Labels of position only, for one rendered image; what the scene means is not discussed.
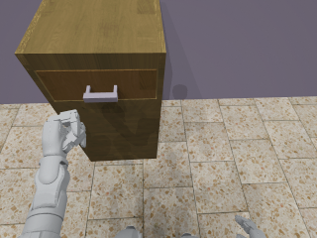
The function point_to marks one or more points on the left robot hand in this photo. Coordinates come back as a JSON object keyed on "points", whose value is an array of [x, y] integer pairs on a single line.
{"points": [[54, 134]]}

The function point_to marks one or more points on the robot left thigh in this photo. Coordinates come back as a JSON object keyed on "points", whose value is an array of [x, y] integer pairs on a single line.
{"points": [[129, 233]]}

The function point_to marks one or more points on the right robot hand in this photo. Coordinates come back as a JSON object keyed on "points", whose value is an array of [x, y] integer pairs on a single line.
{"points": [[249, 227]]}

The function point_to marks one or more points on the handle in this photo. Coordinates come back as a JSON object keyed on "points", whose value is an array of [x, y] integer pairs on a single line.
{"points": [[93, 97]]}

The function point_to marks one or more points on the drawer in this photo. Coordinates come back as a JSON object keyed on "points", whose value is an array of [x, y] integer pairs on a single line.
{"points": [[71, 84]]}

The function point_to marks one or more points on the left robot forearm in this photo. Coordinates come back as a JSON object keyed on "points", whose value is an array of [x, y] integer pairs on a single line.
{"points": [[46, 213]]}

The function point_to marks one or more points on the robot left shin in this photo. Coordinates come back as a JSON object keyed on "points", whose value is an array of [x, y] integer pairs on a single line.
{"points": [[130, 227]]}

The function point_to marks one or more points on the cabinet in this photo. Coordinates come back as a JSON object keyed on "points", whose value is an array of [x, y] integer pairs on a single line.
{"points": [[102, 34]]}

